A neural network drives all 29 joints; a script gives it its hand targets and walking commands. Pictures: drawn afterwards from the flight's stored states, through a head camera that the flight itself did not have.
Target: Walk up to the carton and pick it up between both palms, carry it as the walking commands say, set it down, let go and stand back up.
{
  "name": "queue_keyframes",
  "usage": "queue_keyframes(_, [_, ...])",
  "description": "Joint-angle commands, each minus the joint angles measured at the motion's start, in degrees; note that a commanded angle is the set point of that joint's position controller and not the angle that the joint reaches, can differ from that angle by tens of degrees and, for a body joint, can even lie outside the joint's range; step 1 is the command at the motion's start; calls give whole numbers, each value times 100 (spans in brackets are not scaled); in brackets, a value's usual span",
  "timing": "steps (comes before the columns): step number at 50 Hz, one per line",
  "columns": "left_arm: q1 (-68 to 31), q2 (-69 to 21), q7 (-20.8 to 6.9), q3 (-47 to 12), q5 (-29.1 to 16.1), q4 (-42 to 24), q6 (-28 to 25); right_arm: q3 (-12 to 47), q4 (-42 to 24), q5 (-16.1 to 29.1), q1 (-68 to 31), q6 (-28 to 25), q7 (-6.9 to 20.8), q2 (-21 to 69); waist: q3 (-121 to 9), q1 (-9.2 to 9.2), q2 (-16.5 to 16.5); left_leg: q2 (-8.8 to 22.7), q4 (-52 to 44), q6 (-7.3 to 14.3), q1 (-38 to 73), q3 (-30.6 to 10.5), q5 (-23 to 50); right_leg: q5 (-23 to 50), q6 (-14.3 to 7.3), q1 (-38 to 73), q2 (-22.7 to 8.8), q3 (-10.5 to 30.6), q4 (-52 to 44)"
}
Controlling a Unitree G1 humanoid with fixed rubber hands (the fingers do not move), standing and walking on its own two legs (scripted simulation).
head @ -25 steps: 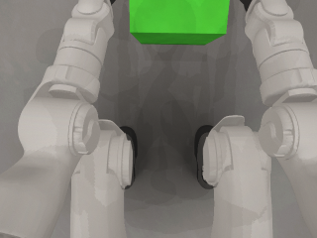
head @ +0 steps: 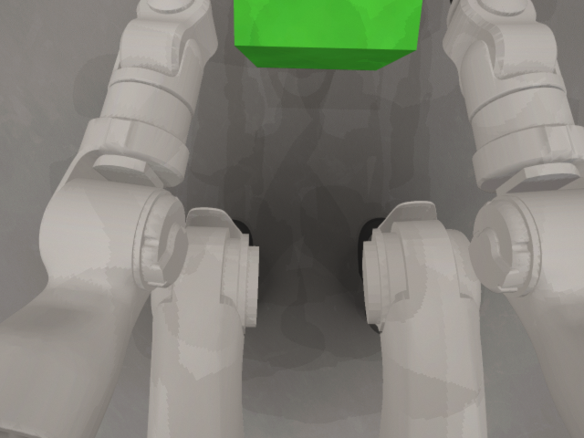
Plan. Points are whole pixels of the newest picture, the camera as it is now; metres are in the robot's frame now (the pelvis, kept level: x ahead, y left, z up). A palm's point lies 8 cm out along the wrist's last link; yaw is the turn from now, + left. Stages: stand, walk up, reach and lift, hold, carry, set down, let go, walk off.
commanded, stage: reach and lift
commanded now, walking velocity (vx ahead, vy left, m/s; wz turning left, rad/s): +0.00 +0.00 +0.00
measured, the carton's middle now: out of the picture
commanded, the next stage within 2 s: none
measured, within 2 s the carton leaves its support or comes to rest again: neither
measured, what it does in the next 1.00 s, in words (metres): rises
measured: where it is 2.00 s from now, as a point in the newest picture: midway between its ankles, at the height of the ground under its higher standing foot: (304, 293)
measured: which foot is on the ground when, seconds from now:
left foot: down 0.00-1.00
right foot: down 0.00-1.00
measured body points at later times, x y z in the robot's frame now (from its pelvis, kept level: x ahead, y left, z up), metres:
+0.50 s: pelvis +0.00 +0.00 +0.03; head +0.38 -0.04 +0.26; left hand +0.57 +0.09 -0.13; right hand +0.56 -0.16 -0.14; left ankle +0.11 +0.14 -0.33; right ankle +0.11 -0.13 -0.33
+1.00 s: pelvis -0.04 +0.01 +0.06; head +0.31 -0.01 +0.33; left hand +0.53 +0.10 -0.06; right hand +0.53 -0.16 -0.05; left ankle +0.12 +0.14 -0.33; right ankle +0.11 -0.13 -0.33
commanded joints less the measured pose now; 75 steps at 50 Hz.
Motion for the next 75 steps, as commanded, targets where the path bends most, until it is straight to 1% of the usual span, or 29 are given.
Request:
queue_keyframes(1, [-4335, -6078, -1586, -1708, -554, -2254, -65, 1762, -2363, 389, -4638, -34, 1682, 5830, -10867, -154, -85, -173, -1109, 451, 3985, 1126, 2622, 2965, -333, 4503, 309, -939, -1277])
queue_keyframes(3, [-4167, -5948, -1622, -1416, -330, -1649, 22, 1569, -1546, 70, -4236, 120, 1694, 5908, -9819, -251, -467, -96, -1174, 499, 3242, 1106, 1865, 2239, -327, 4013, 259, -944, -1365])
queue_keyframes(7, [-4395, -6093, -1717, -1365, -101, -1796, 110, 1066, -832, -439, -3599, 256, 1896, 6159, -9498, -369, -322, -127, -1445, 464, 3345, 1048, 1501, 1728, -437, 3381, 353, -1044, -1535])
queue_keyframes(10, [-4923, -6024, -1713, -1721, -252, -2436, 136, 1271, -1388, -367, -4054, 320, 1909, 6195, -10735, -268, -74, -147, -1483, 406, 3964, 1109, 1953, 2182, -408, 3968, 281, -1007, -1530])
queue_keyframes(14, [-4279, -5830, -1740, -1090, 392, -1398, 230, 985, -801, -592, -4005, 370, 1951, 6119, -9726, 100, 45, -133, -1655, 523, 3143, 1151, 1142, 1469, -350, 3426, 245, -959, -1609])
queue_keyframes(15, [-4561, -6169, -1758, -1370, 125, -2150, 155, 1309, -1322, -497, -3920, 352, 1922, 6478, -10631, 99, -318, -218, -1615, 533, 3514, 1175, 1697, 2115, -281, 4126, 344, -957, -1685])
queue_keyframes(17, [-4780, -6200, -1702, -1803, -114, -2462, 195, 1598, -1606, -247, -4154, 387, 1875, 6471, -11583, 36, 62, -181, -1608, 415, 4079, 1184, 2195, 2633, -343, 4402, 299, -984, -1597])
queue_keyframes(18, [-4684, -6336, -1691, -2027, -251, -2834, 203, 2044, -2163, 35, -4186, 378, 1824, 6678, -12493, 63, -261, -198, -1523, 391, 4485, 1227, 2782, 3303, -243, 5075, 375, -1046, -1578])
queue_keyframes(24, [-4025, -6323, -1660, -2314, -365, -3176, 219, 2716, -2499, 216, -3812, 482, 1626, 7245, -13528, 409, -687, -263, -1464, 475, 4639, 1224, 3425, 4295, -93, 6204, 398, -947, -1546])
queue_keyframes(25, [-3918, -6298, -1702, -2119, -368, -2797, 231, 2401, -2160, -24, -3517, 510, 1636, 7008, -12615, 124, -627, -217, -1478, 439, 3842, 1163, 3019, 3991, -151, 5757, 357, -862, -1549])
queue_keyframes(28, [-4081, -6380, -1724, -2522, -553, -3580, 203, 2653, -2416, 29, -2971, 529, 1638, 7301, -13388, 154, -563, -328, -1680, 387, 4377, 1226, 3527, 4631, -138, 6289, 440, -861, -1709])
queue_keyframes(29, [-4035, -6291, -1729, -2504, -464, -3167, 204, 2523, -1939, -42, -2759, 507, 1623, 7302, -12451, 204, -544, -262, -1675, 380, 3817, 1219, 3074, 4148, -152, 5734, 392, -801, -1808])
queue_keyframes(30, [-4042, -6531, -1714, -2555, -530, -3355, 203, 2694, -2501, 110, -3255, 450, 1605, 7332, -13010, 293, -558, -316, -1647, 395, 4072, 1200, 3359, 4283, -126, 5928, 419, -754, -1778])
queue_keyframes(31, [-4138, -6535, -1707, -2560, -579, -3314, 195, 2611, -2503, 99, -3398, 424, 1528, 7116, -12953, 15, -543, -291, -1703, 435, 4147, 1099, 3217, 4152, -131, 5880, 452, -834, -1779])
queue_keyframes(37, [-4174, -6476, -1639, -2439, -280, -2945, 256, 2203, -2065, -190, -3359, 418, 1580, 6749, -12055, -151, -192, -245, -2074, 445, 4310, 1032, 2420, 2894, -215, 4980, 412, -889, -2090])
queue_keyframes(39, [-4215, -6275, -1610, -2159, -138, -2534, 303, 2012, -1792, -211, -3573, 453, 1624, 6649, -11567, -24, -176, -202, -2258, 495, 4230, 987, 1865, 2294, -223, 4620, 388, -896, -2165])
queue_keyframes(41, [-4769, -6412, -1572, -2421, -318, -2755, 392, 1904, -1800, -184, -3802, 496, 1641, 6498, -12201, -484, 123, -138, -2235, 390, 4731, 1040, 1839, 2131, -327, 4547, 352, -1006, -2233])
queue_keyframes(42, [-4847, -6566, -1550, -2372, -349, -2904, 410, 1933, -1995, -156, -3922, 491, 1667, 6612, -12404, -233, 105, -206, -2334, 453, 5033, 1003, 1797, 2090, -329, 4615, 368, -1067, -2245])
queue_keyframes(44, [-5022, -6564, -1538, -2125, -219, -2557, 568, 1646, -1670, -260, -4141, 624, 1749, 6555, -12064, -316, 212, -139, -2433, 428, 4909, 1012, 1197, 1512, -411, 4316, 312, -1132, -2324])
queue_keyframes(45, [-5093, -6746, -1528, -2260, -339, -2945, 623, 1793, -2327, -182, -4357, 627, 1777, 6567, -12768, -202, 114, -194, -2520, 443, 5417, 995, 1417, 1695, -380, 4707, 349, -1150, -2449])
queue_keyframes(50, [-5087, -6639, -1527, -1624, 47, -2224, 843, 1290, -1442, -464, -4291, 868, 1915, 6654, -12007, -185, 126, -116, -2816, 495, 5004, 1014, 388, 775, -431, 4117, 332, -1257, -2554])
queue_keyframes(56, [-5077, -7014, -1621, -2001, -200, -2985, 825, 2003, -2161, -151, -4286, 980, 1989, 7365, -13552, 61, -216, -192, -2786, 509, 5654, 1153, 1525, 1788, -295, 5276, 396, -1130, -2837])
queue_keyframes(58, [-4433, -7096, -1715, -1853, 36, -2138, 886, 2044, -1673, -249, -3942, 1040, 1997, 7627, -13186, 219, -300, -206, -2785, 526, 5134, 1115, 1489, 1827, -226, 5235, 391, -1109, -2776])
queue_keyframes(60, [-4301, -7400, -1807, -2069, -153, -2696, 833, 2088, -2075, -322, -3760, 997, 1960, 7621, -13805, -63, -401, -294, -2791, 490, 5257, 1100, 2009, 2409, -218, 5687, 456, -1109, -2798])
queue_keyframes(62, [-3886, -7496, -1872, -2087, -125, -2551, 817, 2203, -2280, -366, -3538, 966, 1897, 7671, -13931, -30, -438, -355, -2780, 501, 5140, 1094, 2240, 2755, -164, 5942, 507, -1078, -2769])
queue_keyframes(63, [-3286, -7762, -1868, -2297, -256, -2935, 810, 2692, -2660, -113, -3269, 933, 1846, 7950, -14556, 193, -506, -375, -2815, 439, 5514, 1089, 2775, 3347, -124, 6577, 495, -1007, -2877])
queue_keyframes(64, [-3886, -7516, -1881, -2512, -360, -3328, 768, 2787, -2513, -21, -3336, 966, 1817, 7968, -14689, 62, -450, -342, -2756, 419, 5442, 1094, 2917, 3615, -141, 6608, 473, -948, -2815])
queue_keyframes(69, [-3512, -7337, -1782, -2879, -410, -3812, 795, 3414, -3276, 265, -3009, 965, 1489, 8127, -15244, 357, -536, -408, -2965, 492, 5810, 1108, 3186, 4246, -17, 7797, 557, -773, -2999])
queue_keyframes(75, [-4248, -6479, -1857, -2794, -180, -3633, 630, 2955, -1990, 72, -2430, 931, 1342, 8187, -12831, 417, -469, -215, -3286, 530, 4606, 1152, 1787, 2654, -97, 7146, 517, -427, -3561])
